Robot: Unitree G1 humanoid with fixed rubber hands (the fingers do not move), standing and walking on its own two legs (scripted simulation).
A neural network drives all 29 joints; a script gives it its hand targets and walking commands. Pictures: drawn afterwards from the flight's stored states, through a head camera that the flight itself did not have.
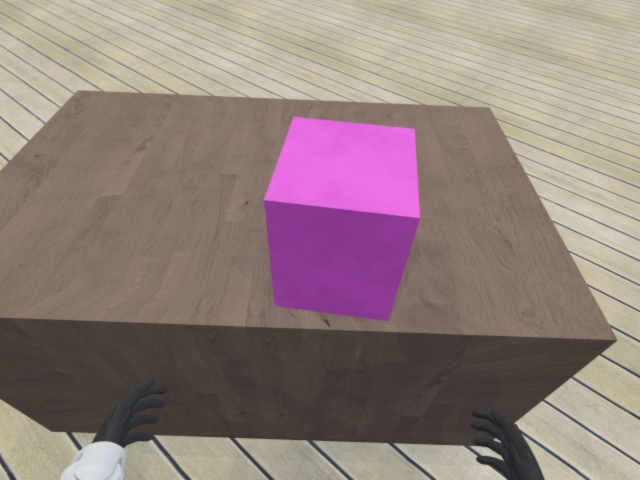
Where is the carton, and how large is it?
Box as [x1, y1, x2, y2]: [264, 117, 419, 320]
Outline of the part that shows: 293,117 264,199 274,303 275,305 387,320 419,219 414,129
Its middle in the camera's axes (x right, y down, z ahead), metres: +0.04 -0.03 +0.65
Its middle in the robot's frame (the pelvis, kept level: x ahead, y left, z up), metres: +0.52 -0.02 +0.01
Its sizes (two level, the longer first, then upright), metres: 0.210 0.200 0.250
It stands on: a pedestal, 0.65 m high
